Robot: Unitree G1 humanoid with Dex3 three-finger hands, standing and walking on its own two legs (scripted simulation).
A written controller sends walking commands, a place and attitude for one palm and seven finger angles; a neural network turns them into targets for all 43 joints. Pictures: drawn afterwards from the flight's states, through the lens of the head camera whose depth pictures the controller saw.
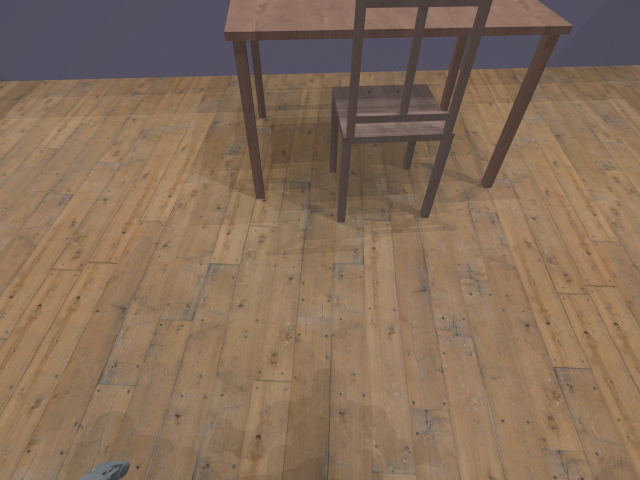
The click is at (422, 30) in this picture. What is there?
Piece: chair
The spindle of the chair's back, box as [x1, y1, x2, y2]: [399, 7, 428, 114]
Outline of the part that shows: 428,7 418,7 399,111 400,114 406,114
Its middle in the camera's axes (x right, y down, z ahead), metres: +0.29 -0.56 +1.24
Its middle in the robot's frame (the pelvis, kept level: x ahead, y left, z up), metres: +1.31 -0.23 -0.07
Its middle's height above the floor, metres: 0.70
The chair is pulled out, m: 0.00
